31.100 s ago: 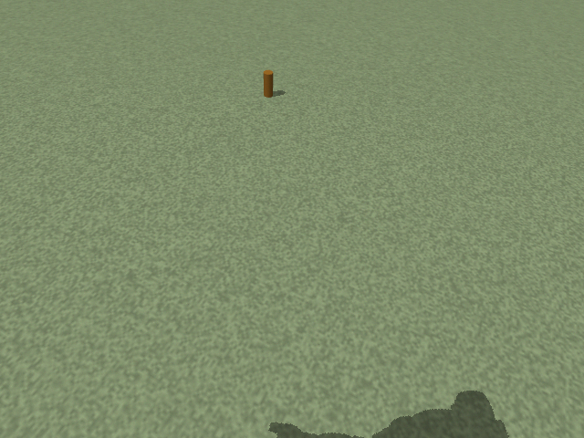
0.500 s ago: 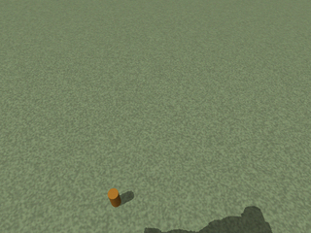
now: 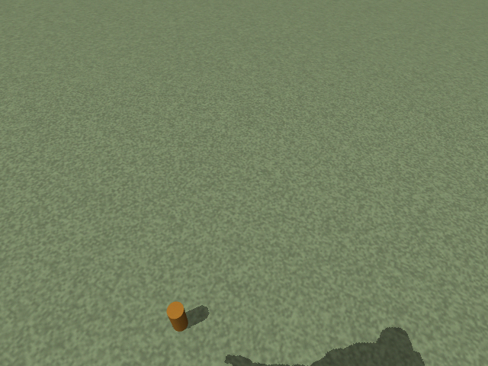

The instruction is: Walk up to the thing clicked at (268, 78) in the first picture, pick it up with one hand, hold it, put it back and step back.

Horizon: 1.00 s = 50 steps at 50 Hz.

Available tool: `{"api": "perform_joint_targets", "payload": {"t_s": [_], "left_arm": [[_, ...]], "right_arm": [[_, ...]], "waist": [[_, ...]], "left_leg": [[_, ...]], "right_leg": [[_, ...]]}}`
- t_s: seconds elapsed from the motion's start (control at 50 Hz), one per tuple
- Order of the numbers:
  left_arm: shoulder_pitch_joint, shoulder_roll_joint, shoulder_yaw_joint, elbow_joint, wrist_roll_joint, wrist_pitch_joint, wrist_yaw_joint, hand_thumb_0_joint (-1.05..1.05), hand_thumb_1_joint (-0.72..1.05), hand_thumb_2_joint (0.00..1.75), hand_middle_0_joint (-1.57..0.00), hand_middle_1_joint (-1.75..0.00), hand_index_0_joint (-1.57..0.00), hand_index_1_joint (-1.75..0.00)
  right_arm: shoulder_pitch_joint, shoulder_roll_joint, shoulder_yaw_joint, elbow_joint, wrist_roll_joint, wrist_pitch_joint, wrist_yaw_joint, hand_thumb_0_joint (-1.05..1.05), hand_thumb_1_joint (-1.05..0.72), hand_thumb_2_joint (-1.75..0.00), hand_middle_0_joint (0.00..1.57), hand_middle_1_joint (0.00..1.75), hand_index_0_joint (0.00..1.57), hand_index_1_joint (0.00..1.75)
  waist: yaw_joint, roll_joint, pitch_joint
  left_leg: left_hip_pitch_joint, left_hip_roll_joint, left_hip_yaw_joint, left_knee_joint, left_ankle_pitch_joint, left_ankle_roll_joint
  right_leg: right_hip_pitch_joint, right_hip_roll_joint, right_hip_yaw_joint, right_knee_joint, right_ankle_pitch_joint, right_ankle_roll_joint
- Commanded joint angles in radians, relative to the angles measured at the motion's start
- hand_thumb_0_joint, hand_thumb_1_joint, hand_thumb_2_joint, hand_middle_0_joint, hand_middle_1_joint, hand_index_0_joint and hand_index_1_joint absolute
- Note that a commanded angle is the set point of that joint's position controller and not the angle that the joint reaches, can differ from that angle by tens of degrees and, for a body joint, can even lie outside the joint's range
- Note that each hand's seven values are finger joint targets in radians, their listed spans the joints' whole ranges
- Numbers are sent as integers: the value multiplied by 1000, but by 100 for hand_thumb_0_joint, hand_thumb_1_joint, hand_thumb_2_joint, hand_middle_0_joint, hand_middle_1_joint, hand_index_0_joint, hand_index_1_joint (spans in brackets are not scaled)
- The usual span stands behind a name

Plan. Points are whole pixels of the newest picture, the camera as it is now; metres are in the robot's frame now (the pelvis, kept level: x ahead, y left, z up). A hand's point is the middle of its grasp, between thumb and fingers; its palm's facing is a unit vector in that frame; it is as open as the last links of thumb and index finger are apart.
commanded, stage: stand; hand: left
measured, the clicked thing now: (177, 317) +0.40 +0.22 -0.70
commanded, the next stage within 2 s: step back in 0.30 s
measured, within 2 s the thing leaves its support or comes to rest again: neither
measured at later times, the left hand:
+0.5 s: hand out of the picture +0.06 +0.27 -0.17, palm faces -0.03 -0.92 -0.39, open 7.4 cm
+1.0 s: hand out of the picture +0.01 +0.29 -0.18, palm faces -0.04 -0.93 -0.36, open 7.4 cm
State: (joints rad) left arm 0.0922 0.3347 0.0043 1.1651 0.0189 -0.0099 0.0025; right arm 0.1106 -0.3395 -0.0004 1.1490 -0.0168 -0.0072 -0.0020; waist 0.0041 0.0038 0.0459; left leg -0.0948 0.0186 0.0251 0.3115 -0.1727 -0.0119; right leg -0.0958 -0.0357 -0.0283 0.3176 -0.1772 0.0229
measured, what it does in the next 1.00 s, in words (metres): walks backwards: left foot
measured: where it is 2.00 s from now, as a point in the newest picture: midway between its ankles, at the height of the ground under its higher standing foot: outside the picture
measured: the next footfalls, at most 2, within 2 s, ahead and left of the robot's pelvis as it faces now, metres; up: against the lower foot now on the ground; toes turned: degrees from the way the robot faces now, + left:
left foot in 0.80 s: -0.08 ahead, +0.13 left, +0.00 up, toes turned +0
right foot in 1.16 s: -0.13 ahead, -0.09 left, +0.00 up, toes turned +1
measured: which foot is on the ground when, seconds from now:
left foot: down 0.00-0.56, up 0.58-0.78, down 0.80-1.00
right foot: down 0.00-0.80, up 0.82-1.00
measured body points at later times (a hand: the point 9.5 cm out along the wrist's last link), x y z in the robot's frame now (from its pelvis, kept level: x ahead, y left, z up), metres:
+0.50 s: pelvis -0.03 -0.01 -0.01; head +0.02 -0.01 +0.43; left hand +0.06 +0.31 -0.14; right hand +0.06 -0.32 -0.14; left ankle +0.00 +0.12 -0.75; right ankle +0.00 -0.13 -0.75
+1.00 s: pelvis -0.12 +0.03 -0.02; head -0.04 +0.05 +0.42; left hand +0.02 +0.34 -0.15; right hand -0.07 -0.29 -0.13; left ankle -0.12 +0.13 -0.75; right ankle -0.14 -0.11 -0.67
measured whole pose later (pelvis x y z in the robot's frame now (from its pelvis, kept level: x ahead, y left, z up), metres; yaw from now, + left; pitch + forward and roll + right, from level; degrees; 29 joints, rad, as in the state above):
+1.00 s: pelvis -0.12 +0.03 -0.02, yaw +0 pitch -1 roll -1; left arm 0.07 0.39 0.06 0.86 0.02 0.06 0.03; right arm 0.19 -0.35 -0.05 0.92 -0.03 0.04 -0.01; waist -0.02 -0.04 0.19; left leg -0.27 -0.01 -0.01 0.61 -0.33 0.04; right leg -0.49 0.12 0.14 1.16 -0.51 0.01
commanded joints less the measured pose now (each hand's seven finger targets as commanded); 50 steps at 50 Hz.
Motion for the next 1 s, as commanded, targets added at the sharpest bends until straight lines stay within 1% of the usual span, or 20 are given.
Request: {"api": "perform_joint_targets", "payload": {"t_s": [0.0,0.26,0.28,0.34,0.46,0.5,0.54,0.56,0.58,0.62,0.64,0.7,0.72,0.74,0.76,0.78,0.8,0.82,0.88,0.98], "left_arm": [[-39,206,39,-62,-5,-24,15,0,90,90,-20,-30,-20,-30],[-16,208,40,-63,-5,-20,11,0,90,90,-20,-30,-20,-30],[-18,286,82,-101,-25,-12,13,0,90,90,-20,-30,-20,-30],[4,260,87,-148,-28,-3,19,0,90,90,-20,-30,-20,-30],[15,244,85,-225,-11,20,16,0,90,90,-20,-30,-20,-30],[40,263,92,-236,-7,23,14,0,90,90,-20,-30,-20,-30],[34,330,116,-255,0,20,12,0,90,90,-20,-30,-20,-30],[5,369,125,-281,14,15,17,0,90,90,-20,-30,-20,-30],[-25,379,130,-305,25,9,21,0,90,90,-20,-30,-20,-30],[-124,332,121,-346,23,10,31,0,90,90,-20,-30,-20,-30],[-144,322,119,-360,28,13,35,0,90,90,-20,-30,-20,-30],[-78,304,119,-376,35,26,38,0,90,90,-20,-30,-20,-30],[-67,304,119,-378,25,32,36,0,90,90,-20,-30,-20,-30],[-75,309,117,-386,9,42,31,0,90,90,-20,-30,-20,-30],[-21,270,105,-380,-1,53,27,0,90,90,-20,-30,-20,-30],[20,211,95,-397,-10,55,27,0,90,90,-20,-30,-20,-30],[-55,240,108,-401,-3,55,43,0,90,90,-20,-30,-20,-30],[-106,244,111,-395,9,54,50,0,90,90,-20,-30,-20,-30],[8,235,113,-366,-18,48,44,0,90,90,-20,-30,-20,-30],[-28,220,115,-414,0,29,31,0,90,90,-20,-30,-20,-30]], "right_arm": [[-30,-199,-38,-54,1,-24,-13,0,-90,-90,20,30,20,30],[-33,-211,-43,-51,1,-23,-11,0,-90,-90,20,30,20,30],[-62,-263,-67,-78,6,-4,-4,0,-90,-90,20,30,20,30],[-27,-253,-75,-117,19,12,-1,0,-90,-90,20,30,20,30],[-51,-270,-105,-203,15,37,3,0,-90,-90,20,30,20,30],[-63,-262,-109,-228,17,45,5,0,-90,-90,20,30,20,30],[-51,-221,-101,-242,18,54,9,0,-90,-90,20,30,20,30],[-40,-212,-101,-251,14,63,11,0,-90,-90,20,30,20,30],[0,-213,-104,-253,9,71,10,0,-90,-90,20,30,20,30],[83,-236,-113,-239,28,68,11,0,-90,-90,20,30,20,30],[106,-242,-114,-235,30,66,11,0,-90,-90,20,30,20,30],[126,-236,-109,-247,8,56,8,0,-90,-90,20,30,20,30],[138,-229,-109,-244,-1,49,6,0,-90,-90,20,30,20,30],[174,-218,-111,-237,-13,39,3,0,-90,-90,20,30,20,30],[145,-238,-119,-239,-30,30,-1,0,-90,-90,20,30,20,30],[105,-344,-143,-270,-55,26,-2,0,-90,-90,20,30,20,30],[76,-419,-151,-291,-35,25,2,0,-90,-90,20,30,20,30],[73,-402,-151,-292,-32,19,-2,0,-90,-90,20,30,20,30],[-38,-298,-118,-321,-26,13,-26,0,-90,-90,20,30,20,30],[99,-267,-120,-328,-9,15,-38,0,-90,-90,20,30,20,30]], "waist": [[-8,-1,-73],[-2,10,-54],[-2,-16,50],[-16,11,-60],[-15,62,-130],[-1,32,-125],[19,-143,-108],[25,-252,-92],[8,-229,-90],[-43,-173,-98],[-47,-181,-99],[-11,-199,-126],[-14,-193,-134],[-40,-169,-128],[-17,-45,-101],[9,225,-84],[-41,244,-52],[-68,215,-38],[30,149,-40],[-49,123,-87]], "left_leg": [[-16,114,-87,-49,136,21],[-20,114,-92,-68,50,25],[-83,100,-111,34,225,50],[-79,116,-107,84,318,85],[-147,130,-126,165,189,149],[-183,91,-114,242,60,141],[-232,-54,-39,495,-170,67],[-260,-118,-37,699,-379,51],[-277,-98,-126,821,-415,49],[-245,-74,-150,876,-361,46],[-219,-59,-125,827,-346,40],[-271,-24,-83,493,-341,38],[-242,-21,-66,337,-283,42],[-166,-31,-24,153,-131,41],[-95,6,-96,71,14,40],[-15,243,-437,39,254,109],[-125,332,-495,54,424,228],[-178,353,-519,40,445,267],[-49,206,-265,161,509,214],[160,233,-279,240,623,261]], "right_leg": [[21,-110,83,-51,154,-29],[-2,-107,86,-58,88,-37],[-91,-88,102,39,267,-41],[-62,-64,78,146,274,-60],[-104,-44,81,270,140,-92],[-133,-82,128,252,117,-131],[-174,-239,299,73,157,-232],[-221,-354,426,-10,176,-312],[-244,-385,442,0,178,-343],[-268,-299,290,67,211,-297],[-285,-270,249,87,180,-266],[-94,-247,246,171,223,-218],[-57,-234,232,221,252,-201],[-85,-208,202,296,259,-173],[-187,-134,151,386,147,-127],[-407,38,71,556,-187,-57],[-428,132,155,686,-484,-31],[-405,157,237,823,-500,-33],[-487,150,246,938,-325,-45],[-485,117,171,729,-349,1]]}}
